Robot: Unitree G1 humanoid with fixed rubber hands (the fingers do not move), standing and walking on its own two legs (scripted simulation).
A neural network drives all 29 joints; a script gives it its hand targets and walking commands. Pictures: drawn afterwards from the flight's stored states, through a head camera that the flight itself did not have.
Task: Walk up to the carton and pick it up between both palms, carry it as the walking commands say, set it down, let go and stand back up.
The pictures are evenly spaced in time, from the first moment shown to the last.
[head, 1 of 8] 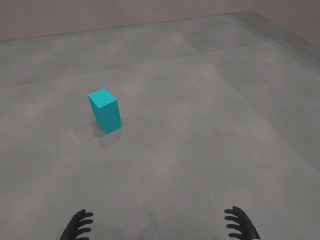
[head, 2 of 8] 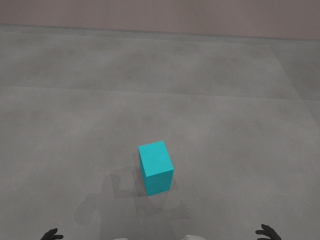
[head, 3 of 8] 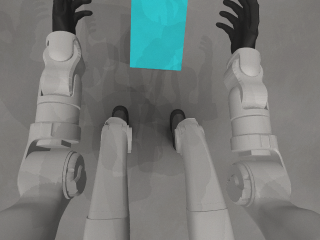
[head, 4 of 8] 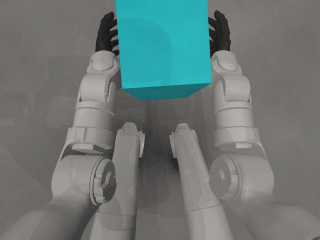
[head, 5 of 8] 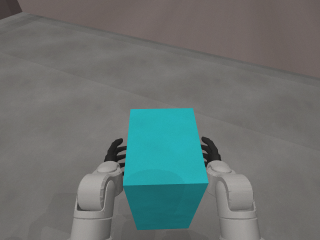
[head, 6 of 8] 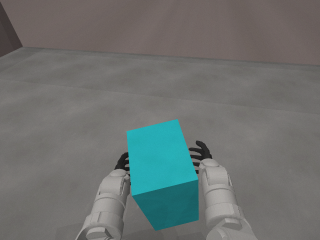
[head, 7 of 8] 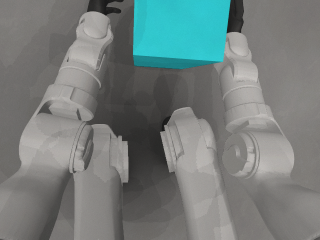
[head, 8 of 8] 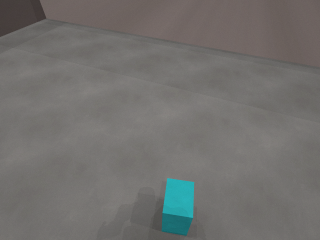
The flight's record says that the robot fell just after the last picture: no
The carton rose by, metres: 0.65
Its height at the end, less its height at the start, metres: +0.00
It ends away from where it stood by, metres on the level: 0.52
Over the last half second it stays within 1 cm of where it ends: yes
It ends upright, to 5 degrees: yes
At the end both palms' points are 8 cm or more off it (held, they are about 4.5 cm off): yes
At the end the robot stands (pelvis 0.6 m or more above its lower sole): yes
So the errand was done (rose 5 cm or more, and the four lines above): yes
